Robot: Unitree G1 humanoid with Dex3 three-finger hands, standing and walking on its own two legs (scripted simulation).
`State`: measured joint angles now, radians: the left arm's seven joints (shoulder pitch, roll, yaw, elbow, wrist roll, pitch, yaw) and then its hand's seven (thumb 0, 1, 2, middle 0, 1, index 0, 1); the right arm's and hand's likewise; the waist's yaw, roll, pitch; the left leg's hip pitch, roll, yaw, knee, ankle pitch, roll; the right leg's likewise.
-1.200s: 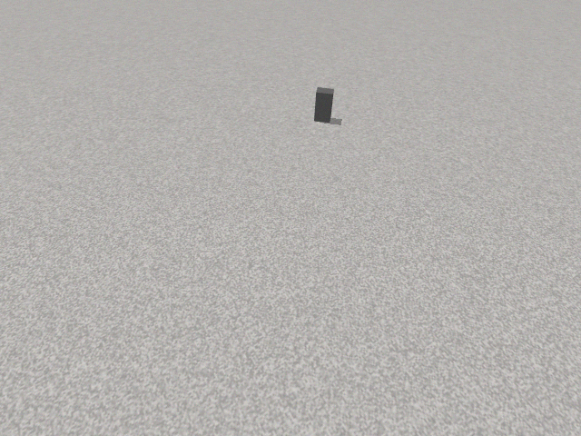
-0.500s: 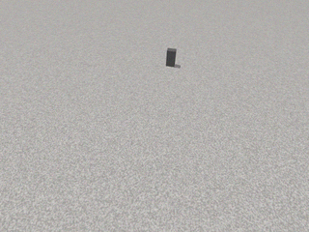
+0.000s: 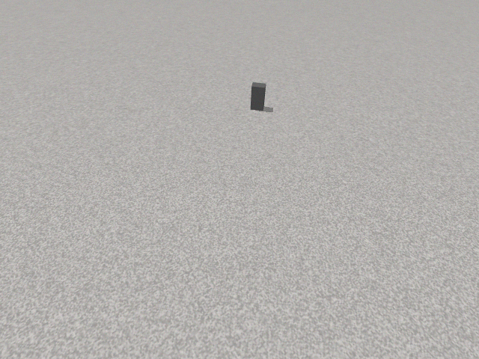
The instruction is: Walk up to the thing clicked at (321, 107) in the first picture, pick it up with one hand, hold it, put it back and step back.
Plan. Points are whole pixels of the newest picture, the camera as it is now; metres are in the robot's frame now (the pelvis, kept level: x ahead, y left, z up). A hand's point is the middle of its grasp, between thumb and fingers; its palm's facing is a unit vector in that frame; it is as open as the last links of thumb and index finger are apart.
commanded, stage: walk up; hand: left
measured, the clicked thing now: (258, 96) +2.12 -0.11 -0.68
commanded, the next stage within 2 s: none
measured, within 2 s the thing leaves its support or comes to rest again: neither
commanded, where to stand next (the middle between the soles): +1.75 -0.27 m, yaw -9 degrees
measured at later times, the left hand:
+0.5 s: hand out of the picture +0.17 +0.16 -0.14, palm faces -0.03 -0.93 -0.38, open 7.4 cm
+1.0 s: hand (208, 181) +0.63 +0.11 -0.13, palm faces -0.18 -0.91 -0.38, open 7.4 cm
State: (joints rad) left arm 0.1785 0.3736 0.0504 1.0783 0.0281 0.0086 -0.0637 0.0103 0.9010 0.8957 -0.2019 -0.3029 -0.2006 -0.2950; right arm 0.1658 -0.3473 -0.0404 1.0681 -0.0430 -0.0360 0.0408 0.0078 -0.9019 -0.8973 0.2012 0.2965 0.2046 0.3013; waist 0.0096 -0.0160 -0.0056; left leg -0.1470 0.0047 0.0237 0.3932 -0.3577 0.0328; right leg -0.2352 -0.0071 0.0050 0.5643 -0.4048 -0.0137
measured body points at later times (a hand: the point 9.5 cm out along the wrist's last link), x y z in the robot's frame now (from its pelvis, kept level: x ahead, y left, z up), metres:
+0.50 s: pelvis +0.15 -0.12 +0.00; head +0.13 -0.14 +0.44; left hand +0.17 +0.21 -0.11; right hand +0.25 -0.44 -0.12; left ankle +0.25 +0.01 -0.68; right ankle +0.11 -0.21 -0.75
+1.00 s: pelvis +0.47 -0.15 -0.01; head +0.48 -0.16 +0.44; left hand +0.63 +0.15 -0.10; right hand +0.48 -0.48 -0.13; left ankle +0.46 -0.01 -0.75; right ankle +0.55 -0.31 -0.70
